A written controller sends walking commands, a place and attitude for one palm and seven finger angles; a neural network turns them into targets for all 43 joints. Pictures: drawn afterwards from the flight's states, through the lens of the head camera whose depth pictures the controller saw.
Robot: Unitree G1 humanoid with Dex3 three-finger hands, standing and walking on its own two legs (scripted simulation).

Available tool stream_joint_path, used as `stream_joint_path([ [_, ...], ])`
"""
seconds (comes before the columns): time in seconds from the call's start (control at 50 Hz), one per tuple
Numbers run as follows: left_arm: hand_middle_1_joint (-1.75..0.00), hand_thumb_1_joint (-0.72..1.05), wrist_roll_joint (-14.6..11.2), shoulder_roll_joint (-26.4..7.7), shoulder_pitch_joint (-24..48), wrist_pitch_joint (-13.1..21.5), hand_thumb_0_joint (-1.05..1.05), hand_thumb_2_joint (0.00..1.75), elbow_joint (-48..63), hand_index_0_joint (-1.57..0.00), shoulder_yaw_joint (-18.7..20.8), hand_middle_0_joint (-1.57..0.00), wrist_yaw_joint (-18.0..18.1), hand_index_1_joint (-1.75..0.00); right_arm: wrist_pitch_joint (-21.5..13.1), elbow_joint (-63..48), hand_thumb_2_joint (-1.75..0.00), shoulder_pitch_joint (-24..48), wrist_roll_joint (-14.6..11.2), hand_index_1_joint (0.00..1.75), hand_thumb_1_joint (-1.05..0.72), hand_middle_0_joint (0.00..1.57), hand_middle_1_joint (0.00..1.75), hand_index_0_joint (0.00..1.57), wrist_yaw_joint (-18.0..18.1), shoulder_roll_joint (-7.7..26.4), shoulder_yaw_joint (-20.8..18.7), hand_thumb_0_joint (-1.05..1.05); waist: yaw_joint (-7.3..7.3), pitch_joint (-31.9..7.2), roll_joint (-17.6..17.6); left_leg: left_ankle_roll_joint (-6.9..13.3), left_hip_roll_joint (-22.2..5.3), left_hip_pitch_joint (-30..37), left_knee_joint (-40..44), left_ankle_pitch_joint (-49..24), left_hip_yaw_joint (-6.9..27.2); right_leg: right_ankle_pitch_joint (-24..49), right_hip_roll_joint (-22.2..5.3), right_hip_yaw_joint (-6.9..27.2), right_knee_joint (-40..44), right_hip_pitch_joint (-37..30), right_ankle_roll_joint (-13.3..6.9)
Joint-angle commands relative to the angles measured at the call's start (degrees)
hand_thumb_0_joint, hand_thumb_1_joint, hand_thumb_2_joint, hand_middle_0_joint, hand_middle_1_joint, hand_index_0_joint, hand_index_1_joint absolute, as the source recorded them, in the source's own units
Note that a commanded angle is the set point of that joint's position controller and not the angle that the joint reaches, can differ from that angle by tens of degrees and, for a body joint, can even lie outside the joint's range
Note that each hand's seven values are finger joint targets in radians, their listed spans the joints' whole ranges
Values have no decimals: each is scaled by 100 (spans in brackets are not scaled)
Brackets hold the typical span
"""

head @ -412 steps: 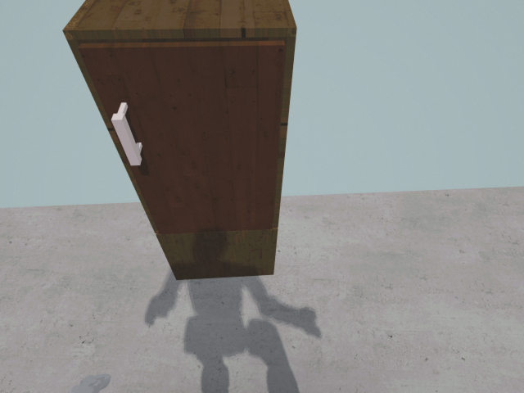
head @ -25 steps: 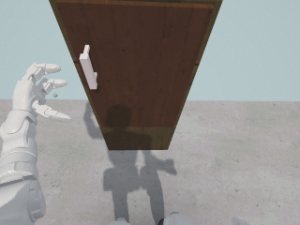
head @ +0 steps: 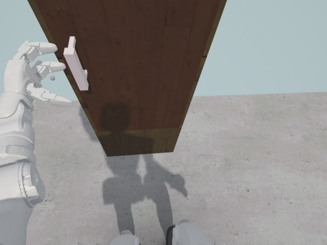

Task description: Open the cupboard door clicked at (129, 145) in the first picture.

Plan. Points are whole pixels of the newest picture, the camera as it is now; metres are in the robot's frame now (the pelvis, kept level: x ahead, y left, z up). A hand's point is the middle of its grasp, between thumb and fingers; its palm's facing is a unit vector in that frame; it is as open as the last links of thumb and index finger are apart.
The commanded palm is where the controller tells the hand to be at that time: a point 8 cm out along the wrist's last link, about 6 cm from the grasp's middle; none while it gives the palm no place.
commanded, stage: move the hooked fingers beside the handle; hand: left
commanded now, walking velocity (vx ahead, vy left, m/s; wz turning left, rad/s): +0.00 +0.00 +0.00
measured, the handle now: (78, 65) +0.53 +0.18 +0.08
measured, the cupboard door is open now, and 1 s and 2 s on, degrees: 0 0 0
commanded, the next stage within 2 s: slide the fingers in behind the handle in 0.70 s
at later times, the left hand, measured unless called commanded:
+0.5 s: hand (48, 85) +0.47 +0.23 +0.09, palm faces -0.01 -1.00 +0.00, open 13.9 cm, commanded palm +0.44 +0.28 +0.08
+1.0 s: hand (57, 82) +0.48 +0.21 +0.08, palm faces -0.02 -1.00 -0.01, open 13.9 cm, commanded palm +0.45 +0.26 +0.08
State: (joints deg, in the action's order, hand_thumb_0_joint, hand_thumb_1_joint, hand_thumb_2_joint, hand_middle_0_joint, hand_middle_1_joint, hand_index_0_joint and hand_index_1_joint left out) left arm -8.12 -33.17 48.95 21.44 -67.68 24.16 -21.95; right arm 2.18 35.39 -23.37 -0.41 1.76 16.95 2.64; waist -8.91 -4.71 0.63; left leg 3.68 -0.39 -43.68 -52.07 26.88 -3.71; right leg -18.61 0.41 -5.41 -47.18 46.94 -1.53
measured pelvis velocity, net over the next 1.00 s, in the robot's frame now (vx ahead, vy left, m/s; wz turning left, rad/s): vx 0.01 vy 0.00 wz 0.00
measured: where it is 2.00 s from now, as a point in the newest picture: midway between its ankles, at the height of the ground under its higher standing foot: outside the picture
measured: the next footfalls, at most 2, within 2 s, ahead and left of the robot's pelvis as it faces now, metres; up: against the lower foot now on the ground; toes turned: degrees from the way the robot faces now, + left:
none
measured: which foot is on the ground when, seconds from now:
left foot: down 0.00-1.00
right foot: down 0.00-1.00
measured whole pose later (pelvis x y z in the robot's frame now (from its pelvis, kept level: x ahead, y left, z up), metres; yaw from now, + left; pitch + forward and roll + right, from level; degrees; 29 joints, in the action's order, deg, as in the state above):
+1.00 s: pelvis +0.01 +0.00 +0.00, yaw +0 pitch +18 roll -2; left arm -9.4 -29.4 44.5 22.2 -62.7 22.5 -20.5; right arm 4.0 34.7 -23.6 -0.5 1.1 16.2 2.4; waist -7.7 -5.3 1.1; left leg 3.5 -0.6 -42.8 -51.9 27.4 -3.6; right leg -19.0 0.8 -5.3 -46.9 46.0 -1.6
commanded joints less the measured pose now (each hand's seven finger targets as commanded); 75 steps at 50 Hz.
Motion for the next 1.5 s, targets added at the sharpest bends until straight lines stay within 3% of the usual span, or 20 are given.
stream_joint_path([
  [0.0,-120,-50,-134,-1619,1615,303,0,30,1221,-30,430,-30,34,-120,-4,-482,-90,-874,13,30,-90,20,30,20,21,1032,-407,0,260,-2654,557,-325,-149,1362,657,-3084,667,1713,169,388,245,-1602,3],
  [0.08,-120,-50,-209,-1698,1411,465,0,30,1852,-30,593,-30,73,-120,72,-613,-90,-847,7,30,-90,20,30,20,-30,975,-447,0,364,-2980,608,-322,-158,1461,650,-3443,610,2144,195,437,220,-2001,-4],
  [0.14,-120,-50,-237,-1549,1436,427,0,30,1808,-30,472,-30,61,-120,127,-615,-90,-790,-28,30,-90,20,30,20,-7,947,-432,0,241,-2544,351,-224,-143,1175,705,-3059,532,2114,202,457,298,-2054,14],
  [0.26,-120,-50,-278,-1536,1485,427,0,30,1939,-30,449,-30,-42,-120,138,-557,-90,-723,-41,30,-90,20,30,20,37,923,-434,0,239,-2473,657,-232,-136,1386,734,-3033,530,2041,205,466,361,-1964,5],
  [0.36,-120,-50,-310,-1040,1722,441,0,30,1941,-30,-11,-30,-111,-120,97,-464,-90,-645,-44,30,-90,20,30,20,58,901,-428,0,105,-2409,876,-320,-174,1799,685,-3241,643,1812,200,383,366,-1497,5],
  [0.42,-120,-50,-357,-927,1720,358,0,30,1667,-30,-39,-30,-66,-120,74,-429,-90,-621,-45,30,-90,20,30,20,57,913,-420,0,84,-2302,528,-299,-143,1559,699,-2898,660,1688,183,365,370,-1524,20],
  [0.54,-120,-50,-207,-1229,1757,348,0,30,1577,-30,148,-30,106,-120,83,-505,-90,-587,-25,30,-90,20,30,20,38,915,-390,0,181,-2254,557,-296,-107,1326,644,-2947,654,1790,153,381,247,-1600,-17],
  [0.64,-120,-50,-201,-1227,1854,535,0,30,1996,-30,175,-30,193,-120,84,-597,-90,-589,-19,30,-90,20,30,20,6,889,-405,0,214,-2744,754,-358,-141,1657,575,-3380,676,1948,180,391,167,-1654,-7],
  [0.66,-120,-50,-183,-1456,1910,565,0,30,2033,-30,309,-30,189,-120,97,-553,-90,-587,-22,30,-90,20,30,20,10,917,-407,0,240,-2828,832,-388,-157,1709,574,-3371,687,1903,178,403,185,-1650,1],
  [0.72,-120,-50,-210,-1067,1883,486,0,30,1804,-30,17,-30,129,-120,94,-515,-90,-560,-40,30,-90,20,30,20,9,889,-389,0,129,-2573,784,-378,-160,1646,630,-3143,690,1722,190,369,256,-1523,15],
  [0.8,-120,-50,-161,-1222,1977,272,0,30,1258,-30,43,-30,88,-120,97,-466,-90,-614,-60,30,-90,20,30,20,63,953,-357,0,23,-2055,305,-238,-104,955,742,-2180,653,1413,165,394,336,-1607,14],
  [0.86,-120,-50,-176,-1109,2000,360,0,30,1612,-30,-16,-30,92,-120,57,-495,-90,-660,-35,30,-90,20,30,20,46,931,-378,0,124,-2509,817,-308,-110,1438,709,-2647,693,1514,168,385,289,-1534,-19],
  [0.9,-120,-50,-216,-994,1984,446,0,30,1796,-30,-54,-30,118,-120,50,-455,-90,-721,-10,30,-90,20,30,20,19,924,-409,0,109,-2746,749,-355,-151,1702,639,-3011,732,1621,188,358,272,-1456,-5],
  [1.1,-120,-50,-138,-903,1490,424,0,30,2049,-30,44,-30,503,-120,105,-562,-90,-708,-17,30,-90,20,30,20,-71,856,-448,0,288,-2615,580,-345,-132,1500,718,-3193,629,1915,185,368,266,-1793,2],
  [1.16,-120,-50,-154,-587,1480,485,0,30,2229,-30,-148,-30,618,-120,86,-588,-90,-667,-22,30,-90,20,30,20,-107,814,-461,0,240,-2594,598,-349,-144,1630,713,-3287,613,1962,202,375,298,-1745,16],
  [1.24,-120,-50,-154,-768,1571,512,0,30,2039,-30,8,-30,697,-120,72,-548,-90,-623,-29,30,-90,20,30,20,-80,837,-447,0,195,-2292,182,-247,-83,1160,782,-2573,535,1875,181,432,348,-2036,10],
  [1.3,-120,-50,-73,-563,1523,513,0,30,1966,-30,-169,-30,703,-120,40,-549,-90,-561,-41,30,-90,20,30,20,-81,785,-427,0,235,-2248,427,-264,-65,1185,812,-2512,520,1803,155,438,344,-1954,1],
  [1.32,-120,-50,-79,-295,1728,522,0,30,1984,-30,-408,-30,687,-120,17,-542,-90,-511,-43,30,-90,20,30,20,-90,759,-407,0,138,-2139,581,-268,-62,1262,813,-2399,514,1686,154,434,369,-1772,3],
  [1.38,-120,-50,-84,-463,1907,581,0,30,1904,-30,-297,-30,692,-120,-10,-463,-90,-544,-30,30,-90,20,30,20,-67,805,-425,0,111,-2270,335,-256,-66,1272,770,-2277,567,1608,161,436,348,-1792,1],
  [1.48,-120,-50,-106,-200,2192,587,0,30,1684,-30,-493,-30,710,-120,-82,-387,-90,-516,-29,30,-90,20,30,20,-52,787,-406,0,41,-2237,408,-261,-39,1224,739,-2126,594,1495,135,437,324,-1644,7],
])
